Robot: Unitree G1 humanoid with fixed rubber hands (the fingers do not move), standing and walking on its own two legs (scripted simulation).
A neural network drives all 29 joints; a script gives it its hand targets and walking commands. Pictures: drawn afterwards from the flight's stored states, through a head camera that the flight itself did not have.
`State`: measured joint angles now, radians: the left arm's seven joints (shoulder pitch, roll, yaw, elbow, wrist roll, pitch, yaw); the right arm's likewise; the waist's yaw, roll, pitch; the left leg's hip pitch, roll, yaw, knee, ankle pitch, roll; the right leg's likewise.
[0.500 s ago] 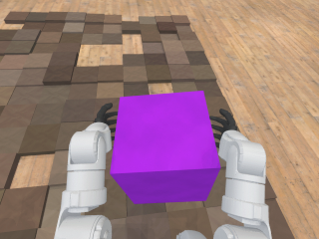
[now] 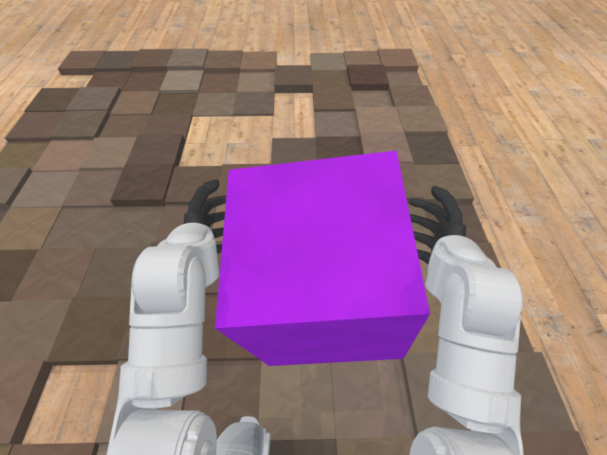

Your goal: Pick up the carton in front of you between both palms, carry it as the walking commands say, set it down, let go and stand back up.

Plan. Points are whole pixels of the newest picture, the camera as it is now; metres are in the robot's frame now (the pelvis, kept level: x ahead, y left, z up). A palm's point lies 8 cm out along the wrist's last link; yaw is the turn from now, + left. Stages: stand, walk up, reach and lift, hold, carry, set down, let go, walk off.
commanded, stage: carry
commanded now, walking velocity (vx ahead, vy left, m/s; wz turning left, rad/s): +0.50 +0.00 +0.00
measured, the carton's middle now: (324, 272) +0.35 +0.01 +0.03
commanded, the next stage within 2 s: none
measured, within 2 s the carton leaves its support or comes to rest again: neither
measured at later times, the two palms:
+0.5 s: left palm (231, 89) +0.70 +0.21 +0.08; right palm (388, 95) +0.69 -0.09 +0.10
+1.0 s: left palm out of the picture +1.04 +0.25 +0.15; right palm out of the picture +1.04 -0.05 +0.14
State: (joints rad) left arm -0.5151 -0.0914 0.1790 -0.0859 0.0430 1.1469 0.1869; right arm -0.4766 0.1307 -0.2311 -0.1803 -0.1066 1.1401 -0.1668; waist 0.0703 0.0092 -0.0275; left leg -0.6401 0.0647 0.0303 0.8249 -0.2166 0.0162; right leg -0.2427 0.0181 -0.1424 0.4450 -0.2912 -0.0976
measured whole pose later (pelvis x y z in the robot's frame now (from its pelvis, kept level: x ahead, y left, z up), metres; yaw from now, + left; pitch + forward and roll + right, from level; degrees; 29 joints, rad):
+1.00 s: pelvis +0.70 +0.09 -0.03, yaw -1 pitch +5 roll +0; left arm -0.66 -0.08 0.23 -0.15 0.03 1.24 0.24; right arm -0.59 0.11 -0.24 -0.25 -0.10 1.21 -0.19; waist 0.06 0.00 -0.05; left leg -0.65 0.06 0.08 0.71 -0.23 0.03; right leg -0.18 -0.03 -0.14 0.47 -0.44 -0.14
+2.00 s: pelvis +1.33 +0.05 -0.05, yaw -3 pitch +4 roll +1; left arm -0.49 -0.09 0.23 -0.02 0.07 1.12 0.20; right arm -0.45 0.14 -0.16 -0.07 -0.09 1.08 -0.20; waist -0.07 -0.01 -0.04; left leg -0.54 -0.05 0.17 0.65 -0.18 0.15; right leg -0.48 0.03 0.01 1.42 -0.41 -0.04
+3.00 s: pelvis +1.94 +0.02 +0.00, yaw -3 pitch +5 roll +0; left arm -0.24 -0.15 0.13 -0.24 0.12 1.14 0.19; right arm -0.21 0.14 -0.08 -0.25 -0.11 1.10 -0.16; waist -0.01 -0.01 -0.02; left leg -0.28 0.01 0.20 0.39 -0.20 0.08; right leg -0.58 -0.07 -0.07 1.04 -0.36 -0.01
